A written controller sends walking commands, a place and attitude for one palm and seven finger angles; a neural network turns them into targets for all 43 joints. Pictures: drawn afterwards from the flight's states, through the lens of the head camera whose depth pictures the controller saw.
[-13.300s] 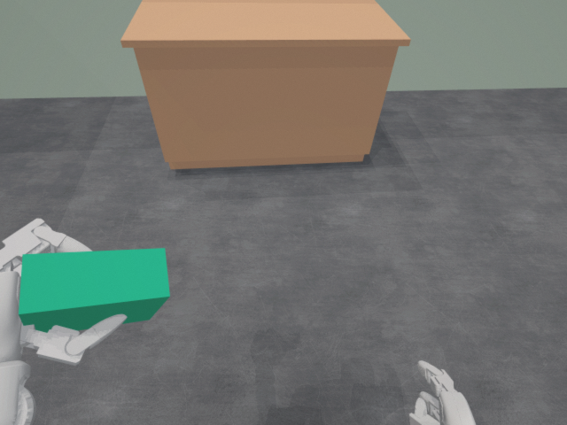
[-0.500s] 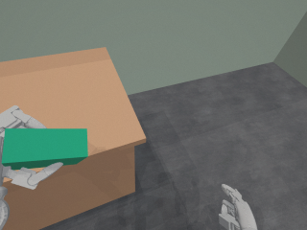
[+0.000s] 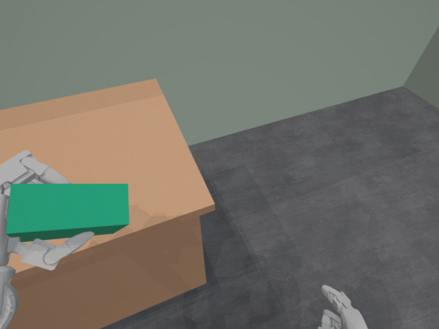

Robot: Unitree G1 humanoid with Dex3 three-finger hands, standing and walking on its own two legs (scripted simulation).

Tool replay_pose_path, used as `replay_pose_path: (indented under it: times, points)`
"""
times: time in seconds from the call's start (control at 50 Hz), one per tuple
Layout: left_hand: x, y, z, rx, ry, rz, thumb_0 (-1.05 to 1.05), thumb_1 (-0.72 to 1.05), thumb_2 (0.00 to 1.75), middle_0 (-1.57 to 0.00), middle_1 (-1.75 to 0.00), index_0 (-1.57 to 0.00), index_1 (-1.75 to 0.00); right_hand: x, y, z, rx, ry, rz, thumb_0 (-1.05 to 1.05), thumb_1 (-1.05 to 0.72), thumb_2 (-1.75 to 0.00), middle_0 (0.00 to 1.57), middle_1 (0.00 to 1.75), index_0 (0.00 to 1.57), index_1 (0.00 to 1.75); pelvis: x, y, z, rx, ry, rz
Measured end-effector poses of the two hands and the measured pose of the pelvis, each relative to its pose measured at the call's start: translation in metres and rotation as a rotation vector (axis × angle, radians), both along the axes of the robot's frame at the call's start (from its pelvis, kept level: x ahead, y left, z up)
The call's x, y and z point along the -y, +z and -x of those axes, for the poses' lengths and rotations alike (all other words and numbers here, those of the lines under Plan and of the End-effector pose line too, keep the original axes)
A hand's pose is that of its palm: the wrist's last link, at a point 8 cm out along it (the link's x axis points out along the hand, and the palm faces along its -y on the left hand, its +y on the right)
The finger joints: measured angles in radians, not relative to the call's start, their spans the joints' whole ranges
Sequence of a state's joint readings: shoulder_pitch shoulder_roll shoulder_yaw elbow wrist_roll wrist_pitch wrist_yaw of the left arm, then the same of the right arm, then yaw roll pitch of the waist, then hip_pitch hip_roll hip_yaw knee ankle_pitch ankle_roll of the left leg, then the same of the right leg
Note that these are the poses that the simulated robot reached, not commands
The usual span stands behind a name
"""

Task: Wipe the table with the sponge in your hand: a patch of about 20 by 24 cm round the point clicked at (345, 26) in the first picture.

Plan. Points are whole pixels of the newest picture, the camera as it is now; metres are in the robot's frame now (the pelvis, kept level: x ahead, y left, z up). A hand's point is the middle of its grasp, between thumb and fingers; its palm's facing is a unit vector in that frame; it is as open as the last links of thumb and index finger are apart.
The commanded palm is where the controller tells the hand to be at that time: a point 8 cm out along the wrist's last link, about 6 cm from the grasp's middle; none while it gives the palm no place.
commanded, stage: shuffle to correct the standing spot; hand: left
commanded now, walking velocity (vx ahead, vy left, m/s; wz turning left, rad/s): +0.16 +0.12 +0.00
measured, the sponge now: (88, 212) +0.24 +0.19 +0.16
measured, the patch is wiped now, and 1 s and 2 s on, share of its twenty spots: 0.00 0.00 0.00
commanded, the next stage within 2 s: come to a stop and stand still in 0.28 s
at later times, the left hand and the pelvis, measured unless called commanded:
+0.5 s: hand (7, 175) +0.28 +0.31 +0.19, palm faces +0.39 -0.81 -0.44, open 9.6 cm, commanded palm +0.21 +0.34 +0.20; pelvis +0.05 +0.06 +0.01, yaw -1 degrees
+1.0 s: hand out of the picture +0.30 +0.34 +0.20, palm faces +0.37 -0.78 -0.51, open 9.6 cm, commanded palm +0.21 +0.34 +0.20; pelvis +0.04 +0.07 +0.02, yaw -2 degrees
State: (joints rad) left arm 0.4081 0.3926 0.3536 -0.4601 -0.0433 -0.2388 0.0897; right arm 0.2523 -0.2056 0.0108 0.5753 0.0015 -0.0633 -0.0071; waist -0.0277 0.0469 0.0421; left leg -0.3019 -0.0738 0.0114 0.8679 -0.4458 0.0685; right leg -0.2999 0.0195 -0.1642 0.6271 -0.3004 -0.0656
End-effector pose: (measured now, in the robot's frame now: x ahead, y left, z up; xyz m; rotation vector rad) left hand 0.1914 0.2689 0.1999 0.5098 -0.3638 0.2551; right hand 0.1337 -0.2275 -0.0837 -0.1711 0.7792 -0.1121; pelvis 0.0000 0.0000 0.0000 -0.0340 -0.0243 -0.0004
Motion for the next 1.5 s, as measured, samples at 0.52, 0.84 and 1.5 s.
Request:
replay_pose_path:
  times: [0.52,0.84,1.5]
  points:
    - [-0.077,0.006,-0.046,0.002,0.071,0.0,-0.01,-0.45,1.0,-0.8,-1.34,-0.8,-1.35,-0.077,0.015,-0.074,0.078,0.005,-0.022,0.01,-0.9,-0.9,0.2,0.3,0.2,0.3,-0.065,0.007,-0.053,-0.009,-0.005,-0.011]
    - [-0.089,0.01,-0.069,0.007,0.028,0.071,-0.01,-0.45,1.0,-0.8,-1.34,-0.8,-1.35,-0.097,0.042,-0.091,0.098,0.031,0.022,0.01,-0.9,-0.9,0.21,0.3,0.2,0.3,-0.082,0.021,-0.058,-0.006,-0.034,-0.013]
    - [-0.119,0.001,0.002,0.078,0.046,0.116,-0.01,-0.45,1.01,-0.8,-1.34,-0.8,-1.35,-0.102,0.049,-0.009,0.118,0.031,0.086,0.01,-0.9,-0.9,0.21,0.3,0.2,0.3,-0.102,0.019,0.005,0.029,-0.032,0.004]
